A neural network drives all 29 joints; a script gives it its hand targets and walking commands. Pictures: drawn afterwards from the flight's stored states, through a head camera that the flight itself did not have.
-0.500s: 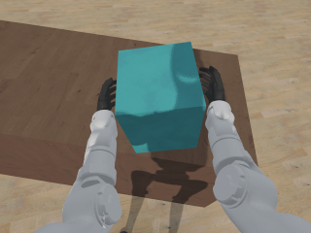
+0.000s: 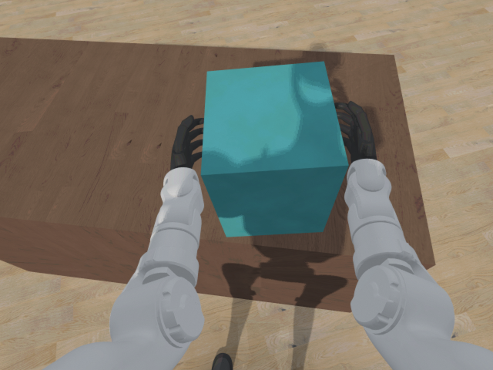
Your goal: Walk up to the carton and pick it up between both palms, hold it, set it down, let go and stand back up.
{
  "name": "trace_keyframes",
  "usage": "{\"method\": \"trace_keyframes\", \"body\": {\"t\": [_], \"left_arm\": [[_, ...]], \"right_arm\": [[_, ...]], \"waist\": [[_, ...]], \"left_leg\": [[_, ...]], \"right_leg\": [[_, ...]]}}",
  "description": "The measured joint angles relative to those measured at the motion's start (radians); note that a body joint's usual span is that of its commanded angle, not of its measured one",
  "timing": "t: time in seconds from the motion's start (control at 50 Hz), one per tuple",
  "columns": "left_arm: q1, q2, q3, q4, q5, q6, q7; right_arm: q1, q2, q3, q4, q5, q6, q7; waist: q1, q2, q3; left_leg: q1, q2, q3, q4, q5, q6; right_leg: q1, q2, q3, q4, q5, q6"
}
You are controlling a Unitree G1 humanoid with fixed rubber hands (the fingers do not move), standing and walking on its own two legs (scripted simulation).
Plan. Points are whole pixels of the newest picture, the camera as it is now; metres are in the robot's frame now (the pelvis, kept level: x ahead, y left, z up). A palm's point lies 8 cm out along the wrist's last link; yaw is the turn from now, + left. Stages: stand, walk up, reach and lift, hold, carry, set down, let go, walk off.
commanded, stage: set down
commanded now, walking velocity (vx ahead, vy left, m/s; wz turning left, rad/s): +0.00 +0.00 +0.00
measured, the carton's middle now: (270, 158) +0.47 +0.04 -0.01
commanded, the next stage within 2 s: none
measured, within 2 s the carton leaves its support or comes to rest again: rests again in 0.42 s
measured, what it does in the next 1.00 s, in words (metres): stands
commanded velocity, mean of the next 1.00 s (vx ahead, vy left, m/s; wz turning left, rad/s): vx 0.00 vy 0.00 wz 0.00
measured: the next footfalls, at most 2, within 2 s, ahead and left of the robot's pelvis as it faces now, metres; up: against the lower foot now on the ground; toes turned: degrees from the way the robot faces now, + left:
none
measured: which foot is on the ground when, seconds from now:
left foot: down 0.00-1.00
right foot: down 0.00-1.00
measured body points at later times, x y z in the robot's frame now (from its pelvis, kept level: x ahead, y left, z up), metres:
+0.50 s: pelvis -0.01 +0.00 +0.00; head +0.07 +0.02 +0.44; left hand +0.40 +0.18 +0.04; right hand +0.44 -0.11 +0.05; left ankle +0.01 +0.13 -0.75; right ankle -0.03 -0.10 -0.75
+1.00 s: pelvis +0.00 +0.00 +0.00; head +0.07 +0.02 +0.44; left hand +0.40 +0.18 +0.04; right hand +0.44 -0.11 +0.06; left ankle +0.01 +0.13 -0.75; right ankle -0.03 -0.10 -0.75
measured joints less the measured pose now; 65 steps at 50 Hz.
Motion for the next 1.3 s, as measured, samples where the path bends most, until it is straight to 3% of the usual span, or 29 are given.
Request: {"method": "trace_keyframes", "body": {"t": [0.16, 0.3, 0.46, 0.58, 0.68, 1.0, 1.3], "left_arm": [[0.002, 0.052, 0.002, 0.019, -0.009, -0.028, -0.018], [0.030, 0.042, -0.020, -0.004, 0.018, -0.009, -0.013], [0.027, -0.005, -0.020, -0.047, 0.060, 0.040, -0.001], [0.012, -0.024, 0.018, -0.037, 0.081, 0.022, -0.008], [-0.002, -0.025, 0.052, -0.008, 0.086, -0.005, -0.011], [0.023, -0.020, 0.068, -0.023, 0.109, -0.026, -0.033], [0.047, -0.045, 0.070, -0.062, 0.122, -0.021, -0.031]], "right_arm": [[-0.061, 0.032, -0.044, 0.065, -0.012, -0.019, -0.020], [-0.033, 0.049, -0.115, 0.079, -0.017, -0.020, -0.001], [0.000, 0.040, -0.157, 0.043, -0.029, 0.020, 0.039], [0.016, 0.047, -0.169, -0.009, -0.062, 0.030, 0.060], [0.011, 0.054, -0.165, -0.031, -0.092, 0.038, 0.050], [0.032, 0.087, -0.175, -0.043, -0.105, 0.035, 0.040], [0.048, 0.086, -0.163, -0.058, -0.101, 0.035, 0.053]], "waist": [[-0.037, -0.043, 0.003], [-0.052, -0.076, -0.033], [-0.043, -0.056, -0.005], [-0.022, -0.029, -0.007], [-0.011, -0.022, -0.002], [-0.037, -0.063, 0.002], [-0.038, -0.044, 0.011]], "left_leg": [[-0.008, -0.005, -0.025, 0.015, 0.003, -0.003], [-0.021, 0.004, -0.030, 0.035, -0.006, -0.007], [-0.007, 0.009, -0.018, 0.029, -0.001, -0.002], [-0.016, 0.010, 0.000, 0.016, 0.008, 0.003], [-0.010, 0.007, 0.003, 0.007, 0.013, 0.005], [0.017, 0.003, -0.015, 0.014, -0.001, -0.003], [0.033, 0.002, -0.009, 0.014, -0.009, 0.000]], "right_leg": [[0.001, -0.006, -0.033, 0.021, -0.013, -0.008], [0.008, 0.002, -0.037, 0.000, -0.003, -0.012], [0.027, 0.007, -0.026, -0.028, 0.019, -0.009], [0.003, 0.007, -0.009, -0.022, 0.024, -0.005], [-0.002, 0.005, -0.006, -0.010, 0.019, -0.004], [0.030, 0.001, -0.025, 0.002, -0.005, -0.010], [0.049, -0.001, -0.020, -0.008, -0.006, -0.007]]}}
